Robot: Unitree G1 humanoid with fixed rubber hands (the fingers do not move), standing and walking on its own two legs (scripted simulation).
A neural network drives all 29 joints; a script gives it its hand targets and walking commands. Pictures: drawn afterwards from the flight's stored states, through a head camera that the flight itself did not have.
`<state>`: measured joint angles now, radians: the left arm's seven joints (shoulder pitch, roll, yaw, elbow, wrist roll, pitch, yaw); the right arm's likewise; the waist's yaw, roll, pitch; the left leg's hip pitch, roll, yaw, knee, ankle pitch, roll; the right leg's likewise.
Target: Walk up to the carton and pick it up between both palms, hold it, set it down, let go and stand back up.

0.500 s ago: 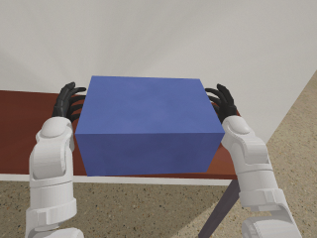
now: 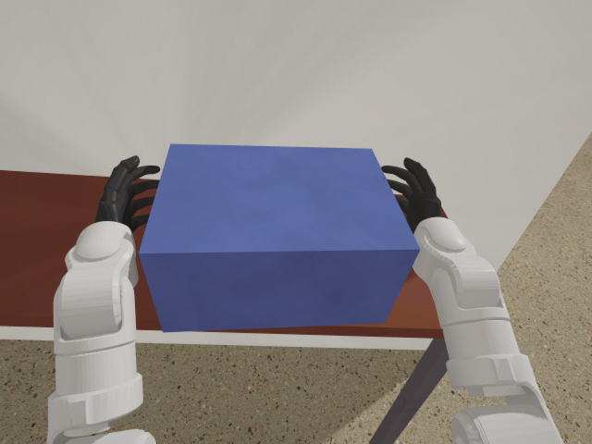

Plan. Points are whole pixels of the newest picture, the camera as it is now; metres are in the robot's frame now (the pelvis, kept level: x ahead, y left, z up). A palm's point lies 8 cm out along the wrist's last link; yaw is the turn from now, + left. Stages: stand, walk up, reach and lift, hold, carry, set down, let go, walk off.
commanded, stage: hold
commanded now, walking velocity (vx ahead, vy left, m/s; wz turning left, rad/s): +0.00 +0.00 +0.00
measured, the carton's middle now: (276, 232) +0.36 +0.01 +0.16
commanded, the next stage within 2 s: none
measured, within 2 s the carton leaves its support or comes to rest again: neither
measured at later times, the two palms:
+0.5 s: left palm (120, 216) +0.34 +0.19 +0.20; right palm (425, 214) +0.35 -0.18 +0.21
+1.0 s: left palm (120, 218) +0.34 +0.19 +0.20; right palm (423, 215) +0.35 -0.18 +0.20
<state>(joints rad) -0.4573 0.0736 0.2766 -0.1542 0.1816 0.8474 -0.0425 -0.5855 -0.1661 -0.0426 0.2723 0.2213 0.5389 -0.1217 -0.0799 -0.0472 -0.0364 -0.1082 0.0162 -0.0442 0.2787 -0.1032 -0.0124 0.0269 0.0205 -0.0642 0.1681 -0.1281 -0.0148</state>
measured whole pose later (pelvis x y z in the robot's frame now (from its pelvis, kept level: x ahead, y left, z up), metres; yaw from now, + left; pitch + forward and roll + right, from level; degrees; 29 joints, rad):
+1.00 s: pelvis +0.00 +0.00 +0.00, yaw +0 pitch -3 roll -1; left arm -0.47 0.07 0.28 -0.16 0.18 0.85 -0.04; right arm -0.60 -0.17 -0.05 0.26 0.22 0.54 -0.12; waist -0.08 -0.04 -0.04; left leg -0.12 0.02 -0.04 0.28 -0.11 -0.01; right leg 0.02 0.02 -0.06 0.16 -0.13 -0.01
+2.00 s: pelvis +0.00 +0.00 +0.00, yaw +0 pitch -3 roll -1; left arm -0.49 0.09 0.27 -0.15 0.18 0.85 -0.04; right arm -0.61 -0.17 -0.05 0.28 0.22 0.53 -0.12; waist -0.08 -0.04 -0.04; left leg -0.13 0.02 -0.04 0.29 -0.10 -0.01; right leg 0.00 0.02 -0.06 0.18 -0.13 -0.01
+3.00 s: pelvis +0.00 +0.00 +0.00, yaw +0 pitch -4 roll -1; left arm -0.46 0.07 0.27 -0.17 0.19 0.86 -0.04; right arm -0.60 -0.17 -0.05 0.27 0.23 0.55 -0.12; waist -0.08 -0.05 -0.03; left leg -0.11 0.02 -0.04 0.28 -0.11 -0.01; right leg 0.02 0.02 -0.06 0.16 -0.12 -0.01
